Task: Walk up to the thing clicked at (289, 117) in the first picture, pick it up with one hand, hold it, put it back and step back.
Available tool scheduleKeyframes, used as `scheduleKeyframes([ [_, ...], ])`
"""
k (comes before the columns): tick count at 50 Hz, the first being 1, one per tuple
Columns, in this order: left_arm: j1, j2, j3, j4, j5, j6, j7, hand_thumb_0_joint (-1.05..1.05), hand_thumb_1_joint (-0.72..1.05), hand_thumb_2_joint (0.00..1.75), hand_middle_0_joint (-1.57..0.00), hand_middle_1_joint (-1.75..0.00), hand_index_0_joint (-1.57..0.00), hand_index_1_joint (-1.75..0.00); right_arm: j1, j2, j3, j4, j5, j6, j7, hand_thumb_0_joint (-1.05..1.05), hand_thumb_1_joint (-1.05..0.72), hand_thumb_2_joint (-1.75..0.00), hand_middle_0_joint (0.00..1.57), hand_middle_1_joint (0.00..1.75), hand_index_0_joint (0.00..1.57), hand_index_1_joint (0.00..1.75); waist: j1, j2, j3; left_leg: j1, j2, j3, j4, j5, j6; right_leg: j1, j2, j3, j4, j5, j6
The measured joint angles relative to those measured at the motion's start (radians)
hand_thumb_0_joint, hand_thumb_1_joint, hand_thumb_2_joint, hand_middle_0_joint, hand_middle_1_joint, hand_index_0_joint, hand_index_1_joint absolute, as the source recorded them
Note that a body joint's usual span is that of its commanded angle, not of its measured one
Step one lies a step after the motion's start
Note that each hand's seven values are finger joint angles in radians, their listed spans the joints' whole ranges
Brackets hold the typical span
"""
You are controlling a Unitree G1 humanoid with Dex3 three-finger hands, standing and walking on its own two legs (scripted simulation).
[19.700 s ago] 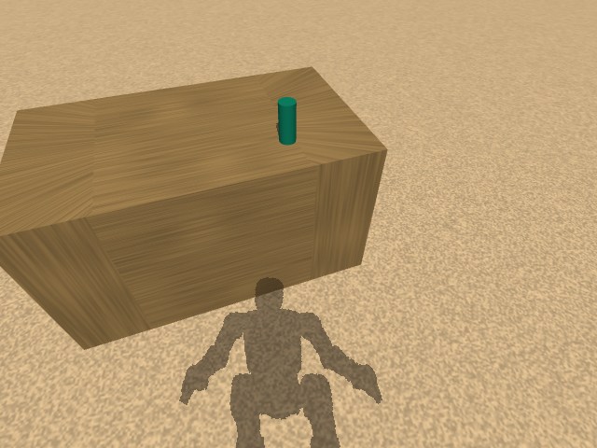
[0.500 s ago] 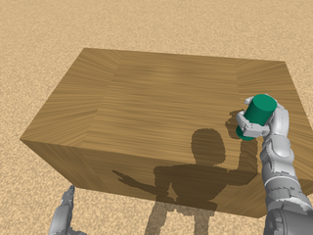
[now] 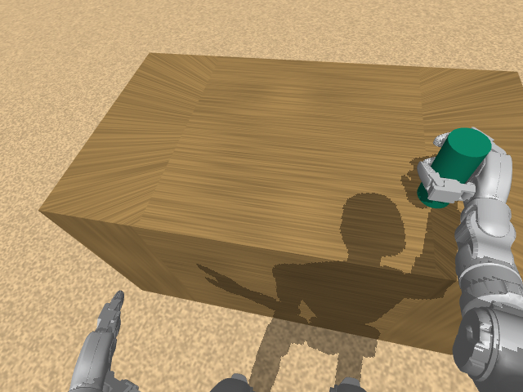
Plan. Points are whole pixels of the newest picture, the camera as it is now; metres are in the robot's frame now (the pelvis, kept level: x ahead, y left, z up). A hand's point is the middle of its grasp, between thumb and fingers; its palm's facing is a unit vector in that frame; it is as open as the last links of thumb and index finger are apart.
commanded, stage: crouch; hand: right
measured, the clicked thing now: (449, 171) +0.48 -0.22 +0.05
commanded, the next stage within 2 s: lower in 0.28 s
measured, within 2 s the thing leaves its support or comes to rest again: rests again in 1.22 s
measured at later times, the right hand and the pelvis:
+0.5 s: hand (439, 168) +0.50 -0.21 +0.04, palm faces +0.22 +0.98 +0.01, open 7.4 cm; pelvis +0.00 +0.00 -0.02, yaw +0 degrees
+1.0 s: hand (426, 184) +0.51 -0.21 -0.02, palm faces +0.24 +0.97 -0.01, open 7.4 cm; pelvis -0.01 +0.00 -0.05, yaw +1 degrees
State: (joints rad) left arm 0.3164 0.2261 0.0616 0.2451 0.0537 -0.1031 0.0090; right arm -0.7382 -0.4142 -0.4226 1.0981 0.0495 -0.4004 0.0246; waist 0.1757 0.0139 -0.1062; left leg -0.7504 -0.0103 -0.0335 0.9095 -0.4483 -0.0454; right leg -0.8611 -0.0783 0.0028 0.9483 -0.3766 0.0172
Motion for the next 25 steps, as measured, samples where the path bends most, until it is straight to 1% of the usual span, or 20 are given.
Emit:
scheduleKeyframes([
  [6,0.008,-0.002,-0.008,-0.035,0.008,0.006,-0.012,-0.01,-0.54,0.06,-0.06,-0.06,-0.06,-0.06,-0.02,-0.014,-0.017,0.02,-0.018,-0.003,0.01,-0.01,0.13,-1.18,0.84,1.1,0.9,1.12,0.011,0.003,-0.019,-0.037,-0.004,0.003,0.032,-0.016,0.001,-0.039,-0.003,0.005,0.035,-0.017,0.002],
  [12,0.018,-0.002,-0.002,-0.057,0.013,0.031,-0.025,-0.01,-0.54,0.05,-0.06,-0.06,-0.06,-0.05,-0.028,-0.031,-0.04,0.026,-0.027,-0.003,0.005,-0.01,0.13,-1.17,0.84,1.1,0.9,1.12,0.017,-0.006,-0.025,-0.071,-0.008,0.006,0.064,-0.03,0.002,-0.075,-0.006,0.01,0.069,-0.031,0.003],
  [17,0.017,0.006,0.0,-0.091,0.011,0.049,-0.025,-0.01,-0.54,0.05,-0.06,-0.06,-0.06,-0.05,-0.042,-0.049,-0.047,0.031,-0.033,-0.003,0.008,-0.01,0.13,-1.17,0.84,1.1,0.9,1.12,0.026,-0.011,-0.02,-0.091,-0.011,0.011,0.085,-0.037,0.003,-0.099,-0.008,0.017,0.092,-0.037,0.004],
  [21,0.014,0.008,-0.01,-0.108,0.009,0.052,-0.024,-0.01,-0.54,0.05,-0.06,-0.06,-0.06,-0.05,-0.063,-0.059,-0.053,0.053,-0.035,-0.002,0.019,-0.01,0.13,-1.17,0.84,1.1,0.9,1.12,0.034,-0.01,-0.028,-0.11,-0.014,0.017,0.098,-0.04,0.004,-0.121,-0.01,0.025,0.107,-0.039,0.006],
  [25,0.018,-0.001,-0.027,-0.126,0.014,0.058,-0.029,-0.01,-0.54,0.05,-0.06,-0.06,-0.06,-0.05,-0.084,-0.075,-0.061,0.088,-0.044,-0.01,0.023,-0.01,0.13,-1.17,0.84,1.1,0.9,1.12,0.043,-0.008,-0.033,-0.137,-0.015,0.02,0.117,-0.045,0.006,-0.149,-0.011,0.029,0.125,-0.043,0.007],
])
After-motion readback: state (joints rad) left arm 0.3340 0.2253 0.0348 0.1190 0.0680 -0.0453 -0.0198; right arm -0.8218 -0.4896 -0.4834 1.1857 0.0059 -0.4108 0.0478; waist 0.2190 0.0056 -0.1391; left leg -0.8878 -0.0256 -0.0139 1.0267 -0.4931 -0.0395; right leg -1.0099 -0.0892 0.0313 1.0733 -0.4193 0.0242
